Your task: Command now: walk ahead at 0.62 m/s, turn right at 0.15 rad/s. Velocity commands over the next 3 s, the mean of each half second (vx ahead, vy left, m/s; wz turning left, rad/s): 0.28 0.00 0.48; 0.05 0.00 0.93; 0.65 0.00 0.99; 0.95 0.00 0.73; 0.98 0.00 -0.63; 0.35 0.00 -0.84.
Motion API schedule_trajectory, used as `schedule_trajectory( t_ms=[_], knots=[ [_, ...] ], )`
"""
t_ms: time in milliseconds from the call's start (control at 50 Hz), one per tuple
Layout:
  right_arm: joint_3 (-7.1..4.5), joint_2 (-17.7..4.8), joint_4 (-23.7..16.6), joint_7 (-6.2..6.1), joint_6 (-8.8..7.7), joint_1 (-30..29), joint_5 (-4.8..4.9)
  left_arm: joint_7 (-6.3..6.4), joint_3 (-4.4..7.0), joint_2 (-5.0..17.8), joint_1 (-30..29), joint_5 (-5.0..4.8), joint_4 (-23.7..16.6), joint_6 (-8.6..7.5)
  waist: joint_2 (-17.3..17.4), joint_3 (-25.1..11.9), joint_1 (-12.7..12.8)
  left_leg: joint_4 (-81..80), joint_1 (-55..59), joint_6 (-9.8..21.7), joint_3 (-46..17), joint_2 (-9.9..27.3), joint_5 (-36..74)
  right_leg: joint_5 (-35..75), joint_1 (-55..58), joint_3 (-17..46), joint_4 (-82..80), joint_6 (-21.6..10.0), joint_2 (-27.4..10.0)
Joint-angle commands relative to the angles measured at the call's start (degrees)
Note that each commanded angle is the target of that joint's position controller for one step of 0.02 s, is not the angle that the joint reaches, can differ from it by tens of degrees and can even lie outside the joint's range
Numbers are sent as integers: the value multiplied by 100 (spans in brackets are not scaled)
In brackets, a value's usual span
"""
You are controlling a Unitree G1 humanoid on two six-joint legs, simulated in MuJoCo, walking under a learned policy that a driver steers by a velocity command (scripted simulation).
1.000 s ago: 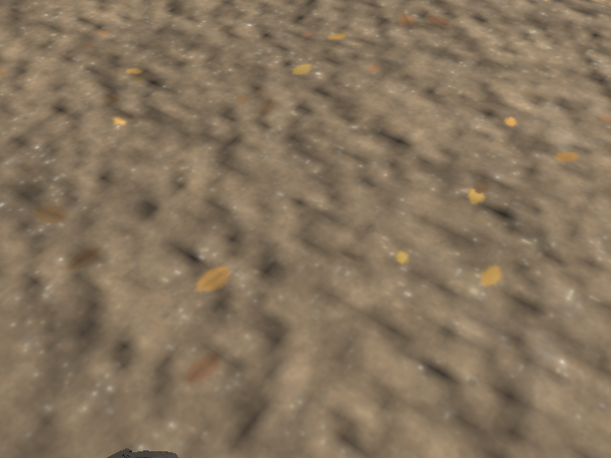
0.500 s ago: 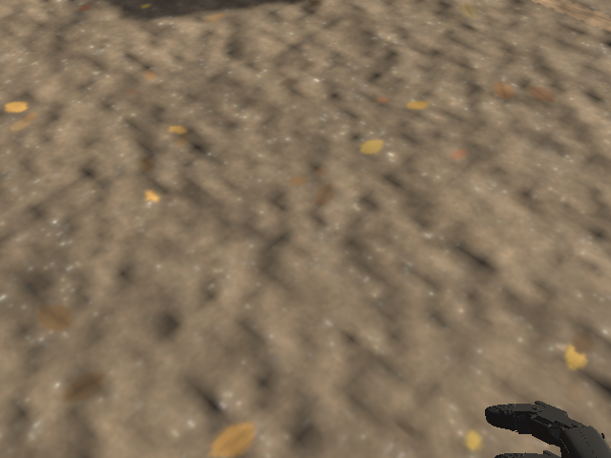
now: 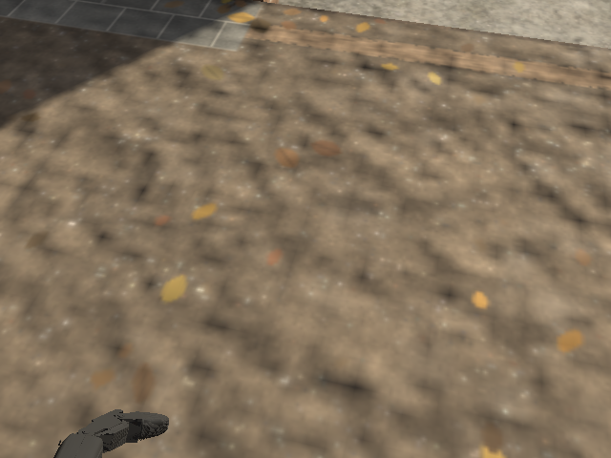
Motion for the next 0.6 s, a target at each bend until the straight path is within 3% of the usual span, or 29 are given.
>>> schedule_trajectory(
  t_ms=[20, 40, 60, 80, 100, 120, 140, 160, 220, 280, 340, 400, 440, 480, 500, 520, 540, 560, 580, 600],
  knots=[
    [-195, -1401, -433, -128, 38, -678, 102, 150, 188, 565, 2843, 127, 774, -116, 768, -640, 1722, 2662, -2045, 576, -459, 1230, 7403, 459, 3982, 456, -989, -281, 395],
    [-216, -1492, -523, -109, 90, -791, 255, 295, 454, 1299, 2686, -392, 491, -80, 321, -1314, 1790, 4924, -2872, 375, -820, 560, 3710, 2291, 5215, 1710, -814, -442, -817],
    [8, -526, -457, 23, 20, 419, 208, 375, 343, 1625, 2392, -40, 319, -165, -1198, -2759, 926, 7269, -4241, 315, -2172, -272, -1225, 6120, 6928, 3401, 58, -1159, -2451],
    [-122, -929, -333, 94, -47, 454, 453, 295, 365, 1308, 2519, 21, 348, -163, -503, -3624, 1152, 7551, -4369, 328, -3345, -309, -1160, 5201, 6677, 3733, -663, -1681, -2647],
    [-229, -1093, -554, 64, 8, -180, 588, 242, 355, 1162, 2106, -107, 350, -197, 10, -2492, 957, 7114, -4658, 247, -2997, 25, -806, 3779, 5618, 3108, -1190, -1497, -2438],
    [-237, -913, -676, -16, 97, -671, 514, 227, 282, 852, 1526, -267, 371, -271, 514, -1316, 626, 6539, -4876, 128, -2603, 343, -391, 2786, 4369, 2540, -1652, -1120, -2143],
    [-276, -805, -587, -93, 245, -736, 406, 240, 173, 488, 1085, -287, 298, -326, 564, -859, 396, 6370, -4614, 42, -2457, 520, -154, 2407, 3470, 2049, -1972, -900, -1967],
    [-297, -654, -510, -110, 405, -475, 321, 244, 173, 414, 862, -224, 257, -339, 422, -709, 195, 6294, -4074, -44, -2402, 637, 88, 2358, 2713, 1606, -2187, -750, -1863],
    [-374, -480, -699, -158, 682, -498, 301, 328, 199, 438, 544, -77, 268, -326, -51, -479, -54, 5856, -4010, -166, -2206, 758, 462, 2098, 1890, 657, -2532, -582, -1595],
    [-380, -493, -1050, -146, 697, -989, 219, 584, 267, 586, 460, -91, 290, -180, -259, -546, -29, 4759, -4513, -195, -2005, 852, 1338, 1844, 2293, 2, -2475, -466, -1420],
    [-347, -458, -1252, 5, 672, -1411, 148, 742, 300, 675, 352, -171, 229, 12, -257, -747, 172, 3612, -4413, -105, -1673, 757, 2192, 1464, 2783, -392, -2254, -397, -1430],
    [-401, -652, -1543, 177, 729, -1767, 151, 736, 349, 807, 387, -276, 247, 179, -344, -746, 311, 2981, -4422, 68, -1411, 619, 2027, 1195, 3305, -439, -1954, -270, -1715],
    [-463, -793, -1717, 270, 774, -1824, 168, 712, 390, 869, 336, -378, 246, 255, -442, -675, 270, 2672, -4382, 264, -1290, 530, 1596, 1229, 3572, -403, -1651, -93, -1915],
    [-550, -887, -1738, 292, 768, -1439, 172, 712, 423, 873, 159, -499, 225, 296, -401, -746, 0, 2043, -3839, 564, -1077, 257, 1523, 1727, 3616, -559, -848, 238, -1899],
    [-663, -1076, -1628, 242, 720, -923, 130, 696, 423, 794, 248, -527, 262, 322, -52, -878, -243, 1481, -3058, 822, -1162, 27, 2132, 1631, 3295, -681, 133, 504, -1620],
    [-891, -1791, -1659, 126, 667, -639, 63, 659, 425, 778, 292, -402, 129, 315, 1179, -768, -317, 1006, -2285, 1268, -2639, 686, 5389, -259, 2138, -756, 1753, 974, -973],
    [-930, -2220, -1771, 110, 647, -710, -80, 593, 334, 404, 320, -107, -160, 296, 2170, -1299, 222, 1116, -1019, 2297, -4779, 1559, 6723, -4454, 238, -131, 3484, 1355, 248],
    [-860, -2019, -1969, 212, 531, -852, -156, 517, 334, 560, 287, -172, -149, 233, 1314, -2210, 69, 618, -753, 2556, -5600, 1920, 5028, -4408, -124, 1283, 4031, 1232, 287],
    [-837, -1921, -2108, 249, 454, -1216, -67, 501, 379, 669, 65, -347, -172, 185, 766, -1861, 139, 419, -992, 2315, -5272, 1810, 3959, -3909, -361, 1459, 3927, 1055, 178],
    [-790, -1703, -2169, 195, 473, -1570, 130, 555, 401, 664, -46, -313, -98, 174, 270, -1348, 296, 338, -1479, 1948, -4822, 1497, 3155, -3389, -444, 1490, 3553, 1010, 37]
  ],
)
